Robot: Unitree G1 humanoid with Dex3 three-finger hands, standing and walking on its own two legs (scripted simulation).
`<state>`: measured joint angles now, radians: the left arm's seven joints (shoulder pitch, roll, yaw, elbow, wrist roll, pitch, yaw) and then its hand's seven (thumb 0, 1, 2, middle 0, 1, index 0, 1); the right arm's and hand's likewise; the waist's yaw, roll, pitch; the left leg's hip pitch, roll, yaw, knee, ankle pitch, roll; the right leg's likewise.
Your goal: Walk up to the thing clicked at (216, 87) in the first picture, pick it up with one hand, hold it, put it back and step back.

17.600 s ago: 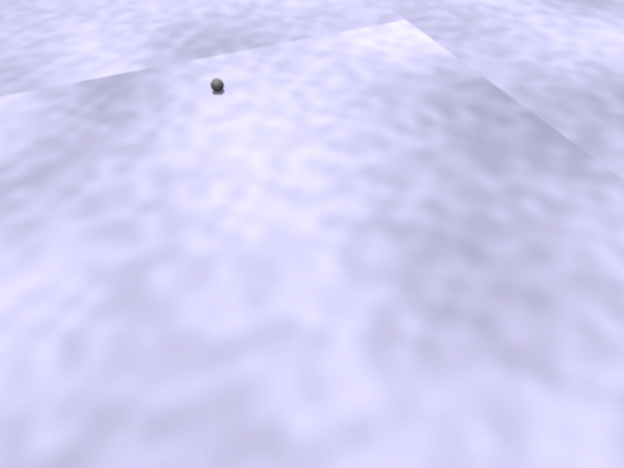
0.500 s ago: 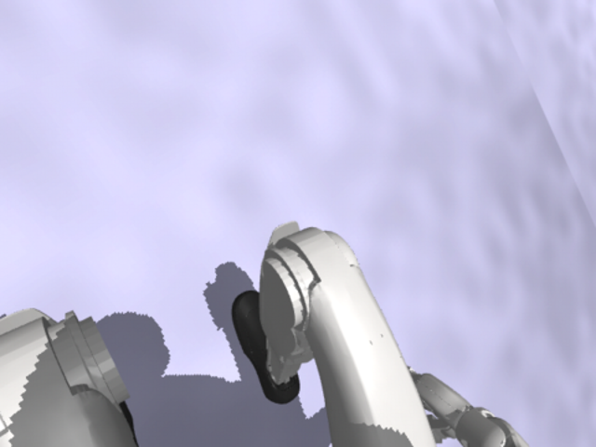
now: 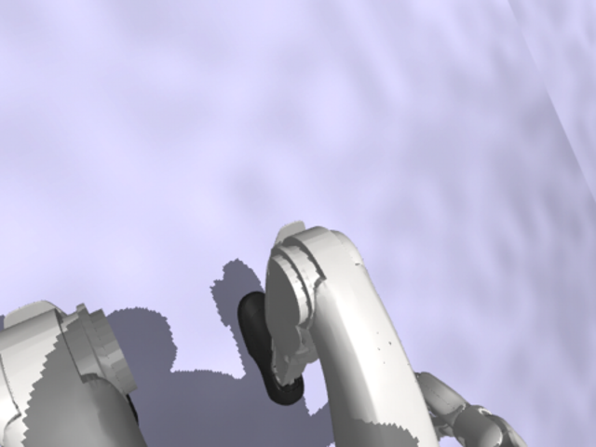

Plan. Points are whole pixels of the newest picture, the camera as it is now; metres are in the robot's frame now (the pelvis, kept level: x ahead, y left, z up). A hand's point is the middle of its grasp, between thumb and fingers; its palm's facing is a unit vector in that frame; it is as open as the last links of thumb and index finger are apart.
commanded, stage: settle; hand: left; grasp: from above
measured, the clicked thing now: out of the picture +0.43 +0.37 -0.26
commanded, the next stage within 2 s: lift in 1.02 s
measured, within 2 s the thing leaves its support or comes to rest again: leaves its support in 0.32 s
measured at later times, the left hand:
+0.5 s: hand out of the picture +0.43 +0.37 -0.21, palm faces -0.37 -0.14 -0.92, open 9.4 cm
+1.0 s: hand out of the picture +0.42 +0.37 -0.13, palm faces -0.41 -0.12 -0.90, open 9.4 cm
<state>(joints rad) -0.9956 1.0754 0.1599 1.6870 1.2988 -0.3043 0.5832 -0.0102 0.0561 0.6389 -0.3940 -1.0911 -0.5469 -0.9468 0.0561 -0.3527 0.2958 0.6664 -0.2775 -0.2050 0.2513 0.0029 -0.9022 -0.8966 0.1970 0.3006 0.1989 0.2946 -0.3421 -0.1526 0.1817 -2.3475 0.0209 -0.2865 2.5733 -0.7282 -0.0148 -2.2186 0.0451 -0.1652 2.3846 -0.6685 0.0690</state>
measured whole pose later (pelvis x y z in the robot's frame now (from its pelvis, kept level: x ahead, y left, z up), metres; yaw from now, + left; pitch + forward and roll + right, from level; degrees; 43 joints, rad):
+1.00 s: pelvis +0.00 -0.01 +0.03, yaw +5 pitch +32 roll -11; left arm -0.91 0.84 0.13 1.29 1.23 -0.24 0.29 -0.02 -0.01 0.62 -0.53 -0.97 -0.67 -0.86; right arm 0.14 -0.33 0.11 0.67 -0.14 -0.05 0.20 0.00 -0.91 -0.90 0.20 0.30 0.20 0.29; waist -0.23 -0.01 0.00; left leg -2.34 0.01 -0.19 2.43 -0.67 -0.01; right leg -2.23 0.00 -0.10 2.32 -0.66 0.05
